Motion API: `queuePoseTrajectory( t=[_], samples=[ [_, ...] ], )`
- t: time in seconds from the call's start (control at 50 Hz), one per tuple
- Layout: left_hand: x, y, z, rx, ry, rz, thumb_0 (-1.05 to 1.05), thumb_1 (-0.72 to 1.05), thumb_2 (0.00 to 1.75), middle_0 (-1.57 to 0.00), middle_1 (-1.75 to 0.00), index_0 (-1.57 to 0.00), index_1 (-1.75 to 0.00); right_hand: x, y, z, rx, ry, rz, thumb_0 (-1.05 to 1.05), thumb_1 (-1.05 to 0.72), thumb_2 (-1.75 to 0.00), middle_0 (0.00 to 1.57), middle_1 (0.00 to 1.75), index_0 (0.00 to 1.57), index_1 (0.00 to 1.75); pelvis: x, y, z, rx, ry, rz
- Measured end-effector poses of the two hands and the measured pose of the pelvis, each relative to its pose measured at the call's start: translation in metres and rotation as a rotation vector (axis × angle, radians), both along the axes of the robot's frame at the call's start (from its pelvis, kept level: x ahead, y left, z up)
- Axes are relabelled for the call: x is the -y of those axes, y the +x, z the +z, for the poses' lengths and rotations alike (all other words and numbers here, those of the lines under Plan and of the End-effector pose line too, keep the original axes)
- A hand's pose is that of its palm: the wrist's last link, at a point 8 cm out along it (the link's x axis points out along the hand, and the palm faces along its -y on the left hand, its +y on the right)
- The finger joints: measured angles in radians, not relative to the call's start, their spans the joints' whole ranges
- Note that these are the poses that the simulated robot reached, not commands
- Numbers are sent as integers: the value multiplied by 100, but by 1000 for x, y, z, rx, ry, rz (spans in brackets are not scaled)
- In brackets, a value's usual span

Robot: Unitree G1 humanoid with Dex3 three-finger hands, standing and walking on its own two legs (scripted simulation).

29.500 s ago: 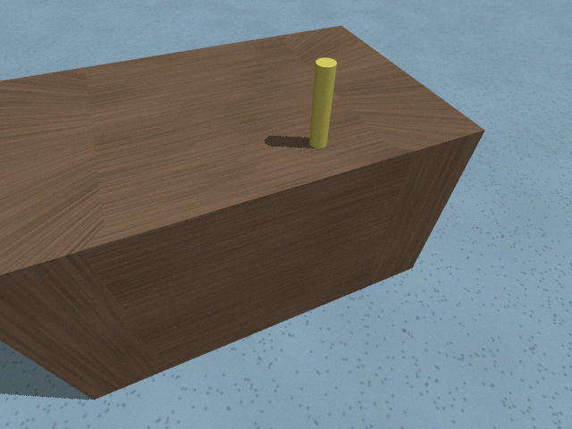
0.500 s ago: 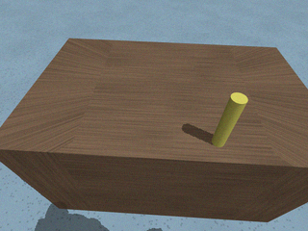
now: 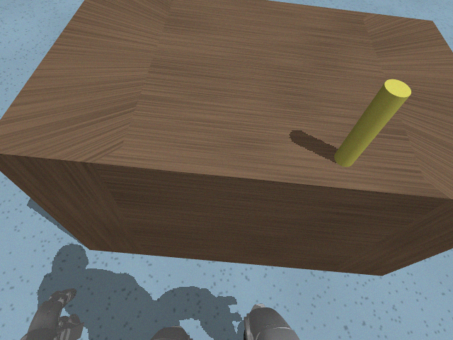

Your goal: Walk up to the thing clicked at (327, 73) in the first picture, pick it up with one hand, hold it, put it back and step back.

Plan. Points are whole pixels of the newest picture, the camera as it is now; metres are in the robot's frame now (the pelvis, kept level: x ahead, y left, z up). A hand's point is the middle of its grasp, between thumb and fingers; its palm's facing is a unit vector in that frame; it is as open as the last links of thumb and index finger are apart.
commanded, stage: step back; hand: right
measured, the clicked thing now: (366, 129) +0.49 -0.29 +0.06
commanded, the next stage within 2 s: none
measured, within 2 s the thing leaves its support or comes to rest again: neither
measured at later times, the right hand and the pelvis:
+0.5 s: hand out of the picture -0.01 -0.27 -0.14, palm faces +0.05 +0.92 -0.38, open 7.4 cm; pelvis -0.10 +0.00 +0.01, yaw -5 degrees
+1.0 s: hand out of the picture -0.14 -0.27 -0.12, palm faces +0.03 +0.89 -0.45, open 7.4 cm; pelvis -0.25 +0.01 +0.01, yaw -7 degrees
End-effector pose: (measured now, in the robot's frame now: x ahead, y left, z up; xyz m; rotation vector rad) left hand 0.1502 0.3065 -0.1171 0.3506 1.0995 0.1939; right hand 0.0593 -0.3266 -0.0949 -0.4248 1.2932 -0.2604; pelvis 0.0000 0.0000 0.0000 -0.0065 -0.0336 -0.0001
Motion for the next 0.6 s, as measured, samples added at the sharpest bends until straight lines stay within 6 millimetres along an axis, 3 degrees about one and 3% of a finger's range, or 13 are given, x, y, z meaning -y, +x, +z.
queuePoseTrajectory(
  t=[0.08, 0.2, 0.36, 0.44, 0.6],
  samples=[
    [-4, -16, 4, -21, -11, 3, 0, 90, 90, -20, -29, -21, -30, -16, -23, 10, -24, 7, -14, 0, -91, -90, 20, 30, 21, 30, -5, -11, 11, -12, -15, -15],
    [-6, -55, 6, -93, -10, -31, 0, 90, 90, -20, -29, -21, -30, -27, -33, 13, 58, 15, -30, 0, -90, -89, 20, 30, 21, 30, -11, -32, 15, -13, -22, -57],
    [3, -102, 8, -102, 26, -63, 0, 90, 90, -20, -29, -21, -30, -13, -52, -9, 151, 54, -39, 0, -90, -89, 20, 30, 21, 30, -2, -71, 1, 5, -17, -103],
    [8, -129, 20, -89, 21, -53, 0, 90, 90, -20, -30, -21, -30, -12, -67, -9, 151, 70, -53, 0, -90, -90, 20, 30, 21, 30, -1, -88, 7, 9, 11, -100],
    [-5, -147, 30, 11, 32, -43, 0, 90, 90, -20, -30, -21, -30, -21, -111, -5, 103, 46, 5, 0, -91, -90, 20, 30, 20, 30, -14, -126, 9, -10, 15, -51]
  ],
)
